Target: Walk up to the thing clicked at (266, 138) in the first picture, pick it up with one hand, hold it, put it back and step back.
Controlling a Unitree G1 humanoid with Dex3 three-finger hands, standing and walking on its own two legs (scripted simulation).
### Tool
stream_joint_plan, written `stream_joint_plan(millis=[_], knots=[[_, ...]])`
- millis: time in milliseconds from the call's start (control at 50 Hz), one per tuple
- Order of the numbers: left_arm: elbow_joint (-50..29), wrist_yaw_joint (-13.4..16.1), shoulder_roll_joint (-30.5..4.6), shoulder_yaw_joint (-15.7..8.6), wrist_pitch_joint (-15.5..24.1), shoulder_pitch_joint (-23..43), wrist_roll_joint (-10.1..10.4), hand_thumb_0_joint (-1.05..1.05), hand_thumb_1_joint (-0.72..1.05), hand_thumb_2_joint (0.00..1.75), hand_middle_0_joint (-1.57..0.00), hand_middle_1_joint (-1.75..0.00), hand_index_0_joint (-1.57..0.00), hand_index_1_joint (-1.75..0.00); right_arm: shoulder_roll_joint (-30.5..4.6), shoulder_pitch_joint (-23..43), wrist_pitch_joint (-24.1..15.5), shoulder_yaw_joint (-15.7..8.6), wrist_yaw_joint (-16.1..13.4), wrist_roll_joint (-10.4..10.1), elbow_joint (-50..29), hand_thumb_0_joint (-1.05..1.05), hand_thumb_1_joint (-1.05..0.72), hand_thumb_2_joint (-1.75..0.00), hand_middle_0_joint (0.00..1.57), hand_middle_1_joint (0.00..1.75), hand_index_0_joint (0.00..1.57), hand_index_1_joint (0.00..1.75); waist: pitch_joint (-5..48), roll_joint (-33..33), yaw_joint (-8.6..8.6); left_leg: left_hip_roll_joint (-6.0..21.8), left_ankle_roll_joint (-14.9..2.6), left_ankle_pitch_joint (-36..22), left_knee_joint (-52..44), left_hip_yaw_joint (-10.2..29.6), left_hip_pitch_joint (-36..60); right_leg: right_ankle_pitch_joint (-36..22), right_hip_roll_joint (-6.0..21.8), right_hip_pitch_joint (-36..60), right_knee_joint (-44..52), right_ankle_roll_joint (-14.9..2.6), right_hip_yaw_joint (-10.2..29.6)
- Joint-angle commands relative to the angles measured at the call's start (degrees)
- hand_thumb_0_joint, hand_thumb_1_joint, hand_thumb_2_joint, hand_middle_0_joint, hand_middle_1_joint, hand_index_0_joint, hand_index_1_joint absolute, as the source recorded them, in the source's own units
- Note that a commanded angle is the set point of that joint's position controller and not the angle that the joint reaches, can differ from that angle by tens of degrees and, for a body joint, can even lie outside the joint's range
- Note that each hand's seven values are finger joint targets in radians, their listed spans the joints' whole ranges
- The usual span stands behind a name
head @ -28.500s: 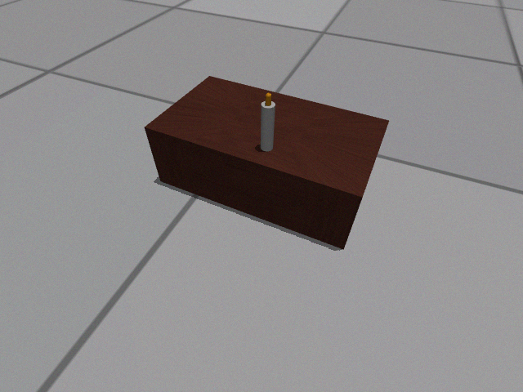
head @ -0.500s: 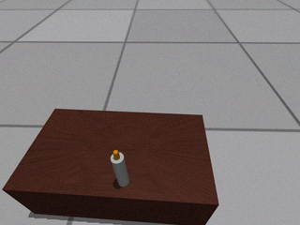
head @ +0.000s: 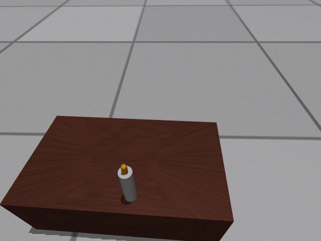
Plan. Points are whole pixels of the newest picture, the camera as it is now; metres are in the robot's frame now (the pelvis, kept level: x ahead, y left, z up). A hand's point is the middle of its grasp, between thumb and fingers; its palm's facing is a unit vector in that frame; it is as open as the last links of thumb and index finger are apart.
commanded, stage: stand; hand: left
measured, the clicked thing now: (127, 182) +0.44 +0.16 -0.29
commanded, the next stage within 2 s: none
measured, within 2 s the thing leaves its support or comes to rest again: neither
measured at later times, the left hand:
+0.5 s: hand out of the picture +0.08 +0.24 -0.15, palm faces -0.02 -0.93 -0.36, open 7.5 cm
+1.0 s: hand out of the picture +0.09 +0.24 -0.15, palm faces -0.02 -0.93 -0.36, open 7.4 cm
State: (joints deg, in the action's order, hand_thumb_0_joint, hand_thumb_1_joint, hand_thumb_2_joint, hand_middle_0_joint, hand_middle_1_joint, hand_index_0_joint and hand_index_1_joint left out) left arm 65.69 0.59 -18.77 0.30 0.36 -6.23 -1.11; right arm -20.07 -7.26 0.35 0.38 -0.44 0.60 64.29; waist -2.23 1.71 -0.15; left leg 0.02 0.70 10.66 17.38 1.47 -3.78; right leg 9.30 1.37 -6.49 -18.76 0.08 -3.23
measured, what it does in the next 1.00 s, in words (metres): stands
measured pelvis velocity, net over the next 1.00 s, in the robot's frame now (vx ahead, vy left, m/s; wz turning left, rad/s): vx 0.01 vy -0.01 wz -0.01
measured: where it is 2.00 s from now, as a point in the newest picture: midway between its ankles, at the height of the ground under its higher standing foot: outside the picture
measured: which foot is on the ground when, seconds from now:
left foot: down 0.00-1.00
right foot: down 0.00-1.00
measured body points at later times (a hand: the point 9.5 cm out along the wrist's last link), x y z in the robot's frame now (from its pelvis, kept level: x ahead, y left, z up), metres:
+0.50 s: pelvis +0.01 -0.01 +0.00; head +0.01 -0.02 +0.45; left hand +0.08 +0.29 -0.13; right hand +0.07 -0.31 -0.14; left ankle -0.01 +0.13 -0.75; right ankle +0.01 -0.12 -0.75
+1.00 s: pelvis +0.01 -0.01 +0.00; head +0.01 -0.02 +0.45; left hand +0.09 +0.29 -0.13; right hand +0.08 -0.31 -0.14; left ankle -0.01 +0.13 -0.75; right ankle +0.01 -0.12 -0.75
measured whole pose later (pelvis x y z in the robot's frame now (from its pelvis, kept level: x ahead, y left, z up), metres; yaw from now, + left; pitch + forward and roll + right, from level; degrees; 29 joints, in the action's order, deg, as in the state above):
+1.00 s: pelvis +0.01 -0.01 +0.00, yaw +0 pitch -3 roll +0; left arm 65.1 0.0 -19.2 -0.3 0.5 -6.0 -0.8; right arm -20.1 -7.2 0.0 0.8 -0.3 0.6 64.1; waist -2.4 1.4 -0.1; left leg 1.4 1.9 11.0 16.4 1.4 -2.9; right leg 9.9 0.0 -6.1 -18.5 -1.1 -3.2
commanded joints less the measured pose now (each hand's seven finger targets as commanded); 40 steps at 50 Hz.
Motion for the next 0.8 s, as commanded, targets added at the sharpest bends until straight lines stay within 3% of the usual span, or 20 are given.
stream_joint_plan(millis=[0, 20, 140, 180, 280, 420, 640, 780], knots=[[-3.0, 0.7, -12.6, -2.5, 1.1, 3.0, 0.3, 0.00, 0.20, 0.83, -0.20, -0.30, -0.20, -0.30, -11.2, 1.9, -1.3, -2.3, -0.9, 0.4, -3.5, 0.00, -0.90, -0.90, 0.20, 0.30, 0.20, 0.30, 2.6, -2.5, -0.08, 6.4, -1.07, -8.6, -2.8, 5.0, -2.9, -7.3, 6.4, 2.7, 2.9, -0.67, 5.8], [-3.1, 0.6, -12.5, -2.5, 1.0, 3.1, 0.3, 0.00, 0.28, 0.90, -0.20, -0.30, -0.20, -0.30, -11.7, 1.7, -1.3, -2.4, -0.9, 0.3, -3.4, 0.00, -0.90, -0.90, 0.20, 0.30, 0.20, 0.30, 2.5, -1.8, 0.08, 6.5, -1.06, -7.6, -3.0, 5.0, -3.1, -6.5, 6.5, 2.7, 3.1, -0.73, 6.1], [-3.0, 0.5, -12.6, -2.6, 1.1, 3.0, 0.3, 0.00, 0.76, 0.90, -0.20, -0.30, -0.20, -0.30, -11.2, 1.9, -1.3, -2.4, -0.7, 0.2, -3.2, 0.00, -0.90, -0.90, 0.20, 0.30, 0.20, 0.30, 1.4, -1.4, -0.07, 6.4, -1.06, -5.4, -3.4, 5.1, -3.8, -2.7, 6.2, 2.0, 3.9, -0.85, 6.2], [-3.2, 0.5, -12.7, -2.8, 1.2, 3.4, 0.3, 0.00, 0.90, 0.90, -0.20, -0.30, -0.20, -0.30, -11.5, 2.2, -1.5, -2.5, -0.7, 0.3, -3.4, 0.00, -0.90, -0.90, 0.20, 0.30, 0.20, 0.30, 3.0, -1.2, 0.13, 6.6, -1.14, -6.6, -2.9, 4.8, -3.0, -5.3, 6.6, 3.0, 3.4, -1.14, 6.5], [-3.5, 0.4, -12.8, -2.8, 1.3, 3.5, 0.3, 0.00, 0.90, 0.90, -0.20, -0.30, -0.20, -0.30, -11.2, 2.2, -1.5, -2.5, -0.7, 0.4, -3.7, 0.00, -0.90, -0.90, 0.20, 0.30, 0.20, 0.30, 3.4, -2.0, 0.11, 6.7, -1.08, -8.5, -2.7, 4.6, -2.3, -7.8, 6.6, 3.3, 3.0, -1.19, 6.3], [-3.3, 0.3, -12.7, -2.8, 1.2, 2.9, 0.3, 0.00, 0.90, 0.90, -0.20, -0.30, -0.20, -0.30, -11.3, 2.2, -1.5, -2.4, -0.6, 0.2, -3.5, 0.00, -0.90, -0.90, 0.20, 0.30, 0.20, 0.30, 2.3, -1.8, -0.14, 6.6, -1.02, -6.4, -3.2, 4.9, -2.9, -4.4, 6.2, 2.6, 3.8, -1.16, 6.3], [-3.4, 0.2, -12.7, -2.8, 1.3, 2.4, 0.5, 0.00, 0.90, 0.90, -0.20, -0.30, -0.20, -0.30, -11.7, 1.6, -1.6, -2.2, -0.7, 0.2, -3.5, 0.00, -0.90, -0.90, 0.20, 0.30, 0.20, 0.30, 3.9, -1.6, 0.03, 7.0, -1.04, -9.1, -2.1, 4.3, -1.4, -9.8, 6.5, 3.6, 3.0, -1.38, 6.5], [-3.6, 0.2, -12.9, -3.0, 1.1, 3.0, 0.6, 0.00, 0.90, 0.90, -0.20, -0.30, -0.20, -0.30, -11.7, 1.6, -1.6, -2.0, -0.8, 0.3, -3.4, 0.00, -0.90, -0.90, 0.20, 0.30, 0.20, 0.30, 2.9, -1.4, 0.04, 7.1, -0.76, -8.4, -2.8, 4.2, -2.1, -9.4, 6.4, 3.3, 2.9, -1.59, 6.7]])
